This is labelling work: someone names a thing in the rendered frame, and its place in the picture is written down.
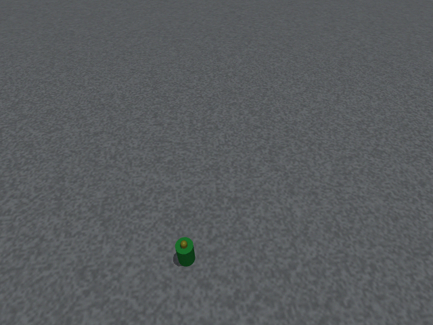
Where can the bottle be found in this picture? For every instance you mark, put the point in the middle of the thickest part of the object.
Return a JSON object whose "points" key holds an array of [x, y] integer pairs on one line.
{"points": [[185, 251]]}

